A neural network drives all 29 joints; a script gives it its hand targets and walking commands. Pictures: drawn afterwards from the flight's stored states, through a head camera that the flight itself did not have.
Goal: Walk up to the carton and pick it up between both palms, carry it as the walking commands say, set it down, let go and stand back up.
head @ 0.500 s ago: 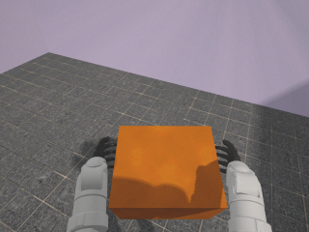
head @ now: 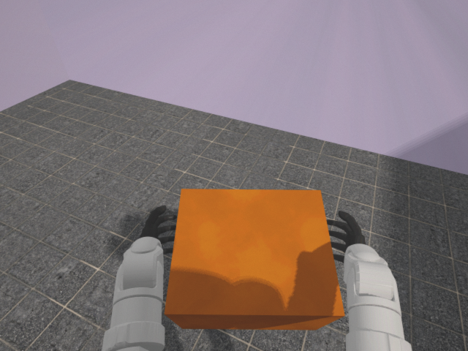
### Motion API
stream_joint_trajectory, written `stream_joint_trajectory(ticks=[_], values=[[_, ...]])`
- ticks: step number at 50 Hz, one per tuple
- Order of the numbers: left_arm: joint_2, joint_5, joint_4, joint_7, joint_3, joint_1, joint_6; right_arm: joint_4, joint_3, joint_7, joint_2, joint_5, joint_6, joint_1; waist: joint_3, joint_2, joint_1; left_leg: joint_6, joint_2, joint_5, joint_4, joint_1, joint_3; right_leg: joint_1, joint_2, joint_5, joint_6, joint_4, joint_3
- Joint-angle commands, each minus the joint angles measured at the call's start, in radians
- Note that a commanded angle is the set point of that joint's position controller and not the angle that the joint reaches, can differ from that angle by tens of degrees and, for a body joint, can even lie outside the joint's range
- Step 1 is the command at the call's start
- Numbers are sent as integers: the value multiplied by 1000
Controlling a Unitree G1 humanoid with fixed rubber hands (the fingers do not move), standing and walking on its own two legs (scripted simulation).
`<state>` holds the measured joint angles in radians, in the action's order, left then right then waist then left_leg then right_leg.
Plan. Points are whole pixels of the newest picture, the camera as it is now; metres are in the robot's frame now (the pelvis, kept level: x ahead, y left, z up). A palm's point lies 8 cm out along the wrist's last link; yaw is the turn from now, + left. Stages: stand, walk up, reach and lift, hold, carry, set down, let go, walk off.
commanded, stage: reach and lift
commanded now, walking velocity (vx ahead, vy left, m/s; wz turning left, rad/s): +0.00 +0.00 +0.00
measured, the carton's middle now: (249, 260) +0.31 +0.00 -0.04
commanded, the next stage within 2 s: hold in 0.06 s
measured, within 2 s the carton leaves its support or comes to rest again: neither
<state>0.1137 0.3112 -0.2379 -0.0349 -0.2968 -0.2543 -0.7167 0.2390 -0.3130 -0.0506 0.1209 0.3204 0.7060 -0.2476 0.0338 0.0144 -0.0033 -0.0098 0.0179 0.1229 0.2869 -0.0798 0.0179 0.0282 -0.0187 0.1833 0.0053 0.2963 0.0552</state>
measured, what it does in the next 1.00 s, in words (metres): stands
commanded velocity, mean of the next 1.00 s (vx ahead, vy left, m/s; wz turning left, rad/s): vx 0.00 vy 0.00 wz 0.00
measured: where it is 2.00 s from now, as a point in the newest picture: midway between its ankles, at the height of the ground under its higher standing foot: outside the picture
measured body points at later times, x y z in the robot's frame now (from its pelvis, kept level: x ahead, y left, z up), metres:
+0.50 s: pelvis +0.00 +0.00 +0.00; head -0.06 +0.00 +0.45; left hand +0.29 +0.18 +0.04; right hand +0.29 -0.19 +0.04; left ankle +0.03 +0.11 -0.75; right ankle -0.01 -0.12 -0.75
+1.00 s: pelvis +0.00 +0.00 +0.00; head -0.05 +0.00 +0.45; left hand +0.29 +0.18 +0.04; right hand +0.29 -0.18 +0.04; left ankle +0.03 +0.11 -0.75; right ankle -0.01 -0.12 -0.75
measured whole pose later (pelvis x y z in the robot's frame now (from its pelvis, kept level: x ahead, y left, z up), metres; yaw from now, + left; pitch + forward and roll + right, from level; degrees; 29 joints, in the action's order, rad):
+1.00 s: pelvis +0.00 +0.00 +0.00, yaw +0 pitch -6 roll +0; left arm 0.12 0.31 -0.22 -0.02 -0.28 -0.23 -0.72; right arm 0.22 -0.30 -0.04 0.12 0.31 0.71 -0.21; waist 0.03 0.01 0.00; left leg -0.01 0.02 0.13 0.30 -0.07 0.03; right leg 0.02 -0.02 0.19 0.01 0.31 0.05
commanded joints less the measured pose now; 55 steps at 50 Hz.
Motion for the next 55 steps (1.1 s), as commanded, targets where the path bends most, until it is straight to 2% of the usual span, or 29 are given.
stream_joint_trajectory(ticks=[1, 21, 55], values=[[883, -308, 45, -296, 615, -539, 38, -47, 608, -289, 862, -299, -40, -552, 249, -16, -2, 8, 56, -189, -1, 183, 48, 57, -66, -174, 3, -49, 28], [865, -304, 39, -300, 611, -532, 37, -48, 616, -278, 860, -304, -31, -545, 212, -8, 1, 1, 60, -119, 0, 160, 46, 64, -57, -118, -1, -53, 23], [885, -308, 43, -293, 627, -516, 37, -64, 624, -278, 850, -312, -38, -536, 221, -12, 4, 4, 59, -151, 5, 169, 48, 64, -61, -135, 3, -46, 24]])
